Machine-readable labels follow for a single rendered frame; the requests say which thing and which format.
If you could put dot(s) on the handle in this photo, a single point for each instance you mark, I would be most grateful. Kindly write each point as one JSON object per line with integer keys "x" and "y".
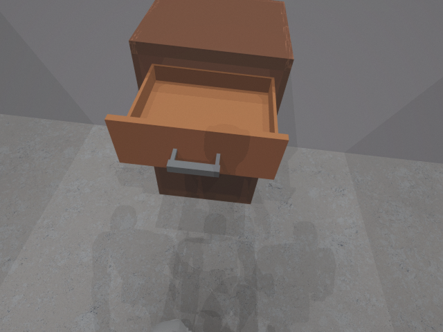
{"x": 185, "y": 167}

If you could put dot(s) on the drawer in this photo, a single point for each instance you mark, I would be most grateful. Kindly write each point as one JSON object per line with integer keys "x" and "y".
{"x": 202, "y": 113}

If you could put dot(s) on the cabinet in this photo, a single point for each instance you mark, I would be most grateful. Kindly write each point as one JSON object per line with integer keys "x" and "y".
{"x": 235, "y": 36}

